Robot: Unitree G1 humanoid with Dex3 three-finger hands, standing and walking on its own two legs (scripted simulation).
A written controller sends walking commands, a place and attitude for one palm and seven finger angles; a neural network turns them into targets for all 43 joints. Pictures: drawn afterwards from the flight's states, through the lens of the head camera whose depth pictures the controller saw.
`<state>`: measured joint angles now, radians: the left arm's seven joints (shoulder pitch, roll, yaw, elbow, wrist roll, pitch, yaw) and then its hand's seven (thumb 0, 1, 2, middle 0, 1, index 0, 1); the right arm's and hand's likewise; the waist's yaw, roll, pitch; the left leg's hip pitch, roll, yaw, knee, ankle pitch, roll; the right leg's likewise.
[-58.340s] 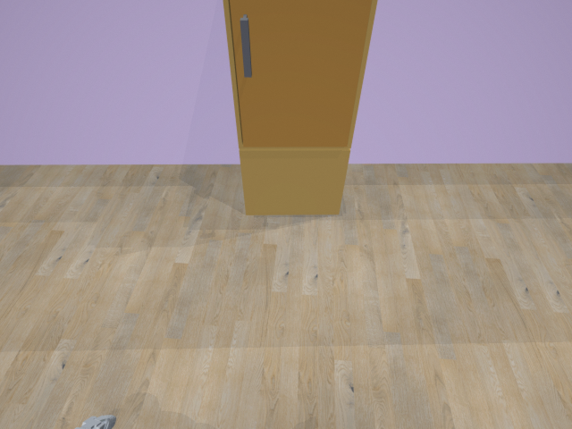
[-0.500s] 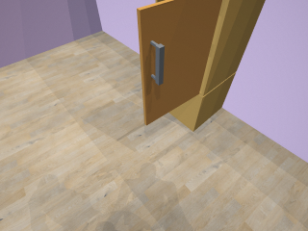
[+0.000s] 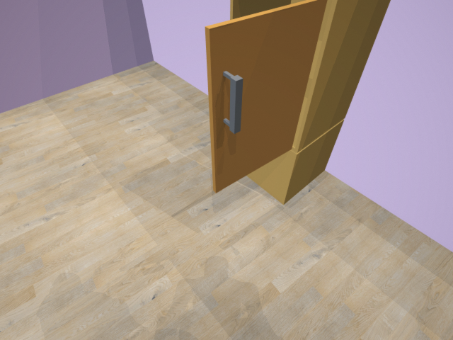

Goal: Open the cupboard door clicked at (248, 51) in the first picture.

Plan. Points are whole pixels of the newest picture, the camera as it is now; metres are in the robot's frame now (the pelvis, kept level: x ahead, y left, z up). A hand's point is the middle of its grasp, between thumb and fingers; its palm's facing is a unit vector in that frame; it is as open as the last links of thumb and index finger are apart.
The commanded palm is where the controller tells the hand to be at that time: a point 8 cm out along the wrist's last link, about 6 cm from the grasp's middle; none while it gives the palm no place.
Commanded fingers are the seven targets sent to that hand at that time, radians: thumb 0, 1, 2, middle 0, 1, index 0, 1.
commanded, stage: let the arm hang, fingers relaxed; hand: left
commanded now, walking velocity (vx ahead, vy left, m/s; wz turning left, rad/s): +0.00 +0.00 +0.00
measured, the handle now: (231, 103) +0.70 +0.04 +0.05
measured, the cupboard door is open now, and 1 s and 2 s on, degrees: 85 85 85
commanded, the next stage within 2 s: look to check the result in 0.02 s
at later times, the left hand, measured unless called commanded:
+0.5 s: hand out of the picture +0.04 +0.18 -0.16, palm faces +0.00 -0.97 -0.26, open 7.4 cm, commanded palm none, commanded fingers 0.00 0.90 0.90 -0.20 -0.30 -0.20 -0.30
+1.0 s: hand out of the picture +0.10 +0.19 -0.16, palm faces -0.01 -0.96 -0.28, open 7.4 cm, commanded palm none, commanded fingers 0.00 0.90 0.90 -0.20 -0.30 -0.20 -0.30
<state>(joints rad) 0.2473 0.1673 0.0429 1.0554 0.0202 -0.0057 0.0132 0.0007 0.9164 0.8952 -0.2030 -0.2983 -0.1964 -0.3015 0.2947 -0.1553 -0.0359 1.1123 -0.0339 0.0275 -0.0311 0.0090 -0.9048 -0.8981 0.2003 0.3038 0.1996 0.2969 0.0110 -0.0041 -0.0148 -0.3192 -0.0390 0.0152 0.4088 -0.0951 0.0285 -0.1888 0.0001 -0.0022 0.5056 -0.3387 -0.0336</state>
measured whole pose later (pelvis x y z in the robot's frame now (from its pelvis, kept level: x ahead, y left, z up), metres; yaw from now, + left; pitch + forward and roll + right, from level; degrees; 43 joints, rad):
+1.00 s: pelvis +0.05 -0.02 +0.01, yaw -1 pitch -2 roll +0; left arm 0.18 0.24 0.01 1.12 0.00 -0.02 0.02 0.00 0.91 0.90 -0.20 -0.30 -0.20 -0.30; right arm 0.14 -0.24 -0.01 1.15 -0.02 0.00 -0.03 0.01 -0.91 -0.90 0.20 0.30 0.20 0.30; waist -0.01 0.01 0.07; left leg -0.18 0.01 0.01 0.37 -0.15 -0.01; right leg 0.00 0.05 0.01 0.32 -0.29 -0.05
